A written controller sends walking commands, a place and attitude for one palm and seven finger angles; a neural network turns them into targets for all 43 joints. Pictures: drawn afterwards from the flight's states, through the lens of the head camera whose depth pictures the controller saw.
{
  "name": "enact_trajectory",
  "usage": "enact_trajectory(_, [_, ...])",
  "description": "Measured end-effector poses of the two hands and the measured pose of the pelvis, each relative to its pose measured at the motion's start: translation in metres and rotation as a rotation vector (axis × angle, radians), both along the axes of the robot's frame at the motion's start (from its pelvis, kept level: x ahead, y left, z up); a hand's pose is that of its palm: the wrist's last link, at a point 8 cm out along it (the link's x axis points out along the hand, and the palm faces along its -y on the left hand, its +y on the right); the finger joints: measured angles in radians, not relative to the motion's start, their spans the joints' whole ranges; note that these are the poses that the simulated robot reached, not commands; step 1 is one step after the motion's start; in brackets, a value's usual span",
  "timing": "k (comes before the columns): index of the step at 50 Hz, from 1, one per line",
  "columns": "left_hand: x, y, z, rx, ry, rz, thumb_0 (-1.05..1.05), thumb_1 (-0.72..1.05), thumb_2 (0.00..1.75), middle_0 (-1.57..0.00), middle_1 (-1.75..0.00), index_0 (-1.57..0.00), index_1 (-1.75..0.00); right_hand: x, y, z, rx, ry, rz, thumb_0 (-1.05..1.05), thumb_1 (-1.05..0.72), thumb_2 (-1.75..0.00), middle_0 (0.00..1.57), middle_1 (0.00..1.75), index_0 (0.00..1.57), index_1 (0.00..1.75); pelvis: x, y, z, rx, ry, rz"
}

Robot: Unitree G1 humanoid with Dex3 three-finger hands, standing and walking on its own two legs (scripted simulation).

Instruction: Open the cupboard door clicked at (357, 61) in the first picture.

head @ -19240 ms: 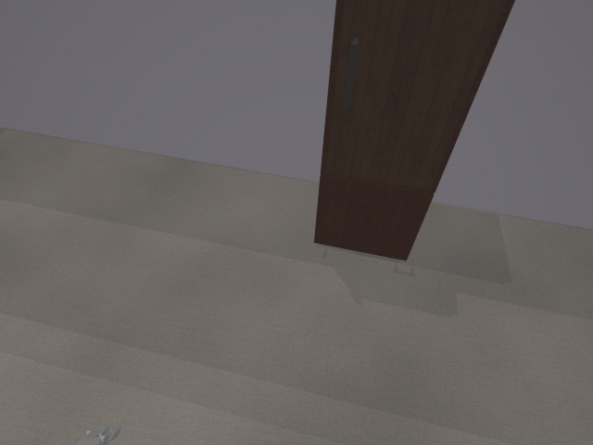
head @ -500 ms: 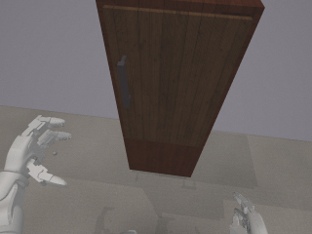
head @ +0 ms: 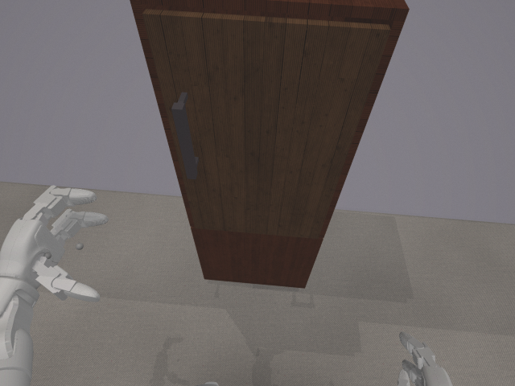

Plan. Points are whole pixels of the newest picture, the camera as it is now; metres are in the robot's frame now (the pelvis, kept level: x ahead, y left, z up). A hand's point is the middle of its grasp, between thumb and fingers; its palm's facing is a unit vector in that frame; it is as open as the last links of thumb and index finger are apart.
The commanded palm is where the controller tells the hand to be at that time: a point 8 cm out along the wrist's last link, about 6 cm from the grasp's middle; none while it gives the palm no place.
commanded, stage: raise the hand with hooked fingers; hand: left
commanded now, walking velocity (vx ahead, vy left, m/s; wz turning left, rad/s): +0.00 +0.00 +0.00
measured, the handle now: (188, 138) +0.54 +0.17 +0.06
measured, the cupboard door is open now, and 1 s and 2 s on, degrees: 0 0 0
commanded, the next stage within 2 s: move the hooked fingers beside the handle in 0.10 s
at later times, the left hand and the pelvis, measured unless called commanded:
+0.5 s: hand (97, 224) +0.32 +0.26 +0.08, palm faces -0.05 -1.00 -0.02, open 14.0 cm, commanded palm +0.31 +0.31 +0.08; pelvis +0.00 +0.00 +0.00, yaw +0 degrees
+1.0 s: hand (124, 191) +0.39 +0.24 +0.08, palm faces -0.04 -1.00 -0.01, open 14.0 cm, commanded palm +0.37 +0.29 +0.07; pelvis +0.00 +0.00 -0.01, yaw -1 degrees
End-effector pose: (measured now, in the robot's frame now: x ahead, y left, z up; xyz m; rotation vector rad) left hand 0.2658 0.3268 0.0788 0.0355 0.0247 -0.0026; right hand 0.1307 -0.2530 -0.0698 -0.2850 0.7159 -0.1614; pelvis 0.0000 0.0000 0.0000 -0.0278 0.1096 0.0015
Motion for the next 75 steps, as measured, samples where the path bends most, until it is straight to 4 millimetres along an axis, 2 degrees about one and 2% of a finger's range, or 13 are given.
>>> enact_trajectory(14, [0.002, 0.002, 0.004, -0.012, -0.002, -0.001, -0.02, -0.50, 0.30, -0.30, -1.20, -0.30, -1.20, 0.016, 0.011, -0.002, 0.026, -0.031, 0.030, 0.02, -0.90, -0.90, 0.20, 0.30, 0.20, 0.30, 0.001, 0.000, 0.000, 0.002, 0.005, 0.005])
enact_trajectory(21, [0.021, -0.004, -0.001, -0.026, -0.003, -0.023, -0.02, -0.50, 0.30, -0.30, -1.20, -0.30, -1.20, 0.012, 0.010, -0.005, 0.005, -0.002, 0.029, 0.02, -0.90, -0.90, 0.20, 0.30, 0.20, 0.30, -0.002, 0.001, -0.002, -0.001, 0.013, 0.013])
enact_trajectory(29, [0.054, -0.018, 0.001, -0.020, -0.008, -0.050, -0.02, -0.50, 0.30, -0.30, -1.20, -0.30, -1.20, -0.005, 0.005, -0.010, 0.004, 0.050, -0.013, 0.01, -0.90, -0.90, 0.20, 0.30, 0.20, 0.30, -0.001, 0.003, -0.003, 0.002, 0.031, 0.002])
enact_trajectory(36, [0.074, -0.026, -0.001, -0.018, 0.008, -0.045, -0.02, -0.50, 0.30, -0.30, -1.20, -0.30, -1.20, -0.024, 0.003, -0.017, 0.016, 0.122, -0.047, 0.01, -0.90, -0.90, 0.20, 0.30, 0.20, 0.30, 0.001, 0.004, -0.003, 0.006, 0.045, -0.007])
enact_trajectory(44, [0.090, -0.026, -0.002, -0.007, 0.001, -0.026, -0.02, -0.50, 0.30, -0.30, -1.20, -0.30, -1.20, -0.041, -0.002, -0.024, 0.015, 0.198, -0.077, 0.01, -0.90, -0.90, 0.20, 0.30, 0.20, 0.30, 0.003, 0.002, -0.004, 0.006, 0.060, -0.012])
enact_trajectory(59, [0.128, -0.034, -0.003, -0.016, -0.001, -0.037, -0.02, -0.50, 0.30, -0.30, -1.20, -0.30, -1.20, -0.058, -0.013, -0.030, -0.005, 0.282, -0.114, 0.01, -0.90, -0.90, 0.20, 0.30, 0.20, 0.30, 0.002, 0.000, -0.009, 0.002, 0.098, -0.015])
enact_trajectory(64, [0.140, -0.035, 0.000, -0.028, -0.010, -0.040, -0.02, -0.50, 0.30, -0.30, -1.20, -0.30, -1.20, -0.068, -0.014, -0.034, -0.004, 0.322, -0.130, 0.01, -0.90, -0.90, 0.20, 0.30, 0.20, 0.30, 0.002, 0.000, -0.011, 0.000, 0.109, -0.015])
enact_trajectory(75, [0.164, -0.033, -0.008, -0.030, 0.012, -0.039, -0.02, -0.50, 0.30, -0.30, -1.20, -0.30, -1.20, -0.094, -0.013, -0.039, -0.014, 0.416, -0.166, 0.01, -0.90, -0.90, 0.20, 0.30, 0.20, 0.30, -0.001, 0.002, -0.016, -0.008, 0.145, -0.018])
